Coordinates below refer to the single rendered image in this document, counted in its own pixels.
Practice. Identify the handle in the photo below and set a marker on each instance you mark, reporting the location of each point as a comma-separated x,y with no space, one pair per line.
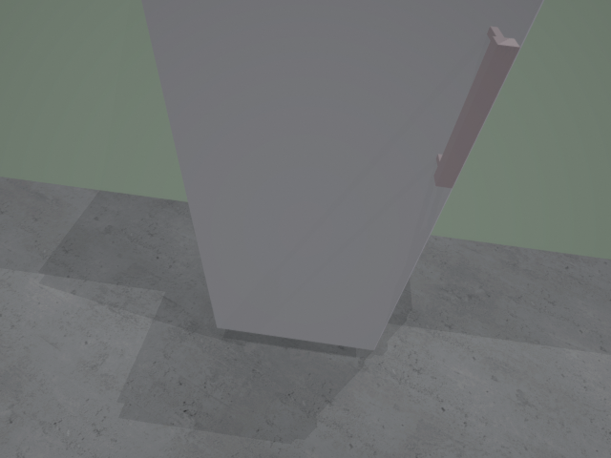
491,74

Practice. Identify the fridge door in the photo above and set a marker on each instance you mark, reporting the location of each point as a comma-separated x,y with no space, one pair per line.
307,133

